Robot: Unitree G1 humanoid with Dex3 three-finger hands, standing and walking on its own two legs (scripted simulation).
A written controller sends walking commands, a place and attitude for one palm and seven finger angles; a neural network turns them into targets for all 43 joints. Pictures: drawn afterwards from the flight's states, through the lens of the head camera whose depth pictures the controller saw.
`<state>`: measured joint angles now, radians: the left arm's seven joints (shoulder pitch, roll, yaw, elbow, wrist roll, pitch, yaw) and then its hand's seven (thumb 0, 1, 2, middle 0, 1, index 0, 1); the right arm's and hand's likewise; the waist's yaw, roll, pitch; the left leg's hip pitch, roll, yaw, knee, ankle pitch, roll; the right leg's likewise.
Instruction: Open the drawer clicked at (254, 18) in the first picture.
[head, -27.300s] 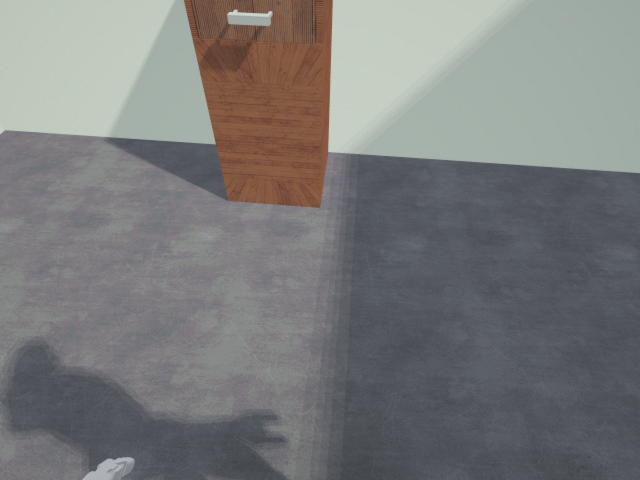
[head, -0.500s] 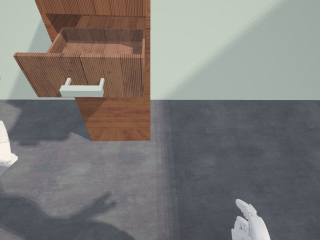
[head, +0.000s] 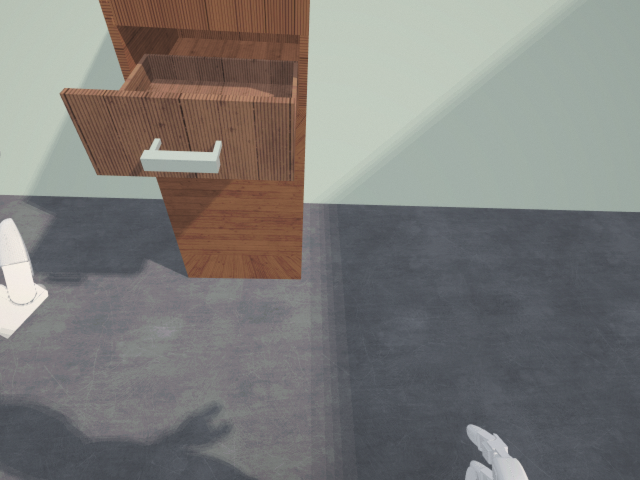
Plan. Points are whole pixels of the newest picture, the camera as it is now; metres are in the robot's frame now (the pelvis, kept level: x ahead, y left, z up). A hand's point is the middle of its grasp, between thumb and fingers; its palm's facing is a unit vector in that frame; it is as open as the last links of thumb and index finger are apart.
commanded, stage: stop stepping back and stand still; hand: left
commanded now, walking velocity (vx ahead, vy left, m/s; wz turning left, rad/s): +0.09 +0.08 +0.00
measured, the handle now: (184, 153) +0.62 +0.27 +0.06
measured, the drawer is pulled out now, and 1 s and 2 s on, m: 0.30 0.30 0.30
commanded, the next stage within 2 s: let the arm hang, fingers relaxed in 0.06 s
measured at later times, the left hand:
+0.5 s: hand out of the picture +0.10 +0.16 -0.16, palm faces +0.07 -0.99 -0.14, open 6.8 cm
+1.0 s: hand out of the picture +0.05 +0.22 -0.15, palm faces +0.04 -0.95 -0.31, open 7.4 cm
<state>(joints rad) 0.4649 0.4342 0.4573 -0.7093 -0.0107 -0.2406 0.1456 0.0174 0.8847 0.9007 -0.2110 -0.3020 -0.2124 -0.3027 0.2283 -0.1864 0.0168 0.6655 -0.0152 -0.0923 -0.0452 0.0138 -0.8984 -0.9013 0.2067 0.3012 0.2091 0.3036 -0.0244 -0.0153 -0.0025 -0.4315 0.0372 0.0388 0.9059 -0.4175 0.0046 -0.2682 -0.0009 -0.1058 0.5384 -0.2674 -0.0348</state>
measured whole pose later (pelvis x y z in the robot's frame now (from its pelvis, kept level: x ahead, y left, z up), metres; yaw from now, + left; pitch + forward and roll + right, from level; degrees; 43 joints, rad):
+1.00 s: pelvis +0.03 +0.01 +0.01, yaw +2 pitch -2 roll +0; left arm 0.22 0.23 0.01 1.11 0.01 0.00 0.03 0.01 0.91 0.90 -0.20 -0.30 -0.20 -0.30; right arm 0.23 -0.22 -0.01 1.09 -0.02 0.00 -0.02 0.00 -0.90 -0.90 0.20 0.30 0.20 0.30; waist -0.01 0.05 0.05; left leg -0.15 -0.01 0.04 0.39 -0.20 0.02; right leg -0.18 0.01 -0.02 0.39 -0.18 -0.02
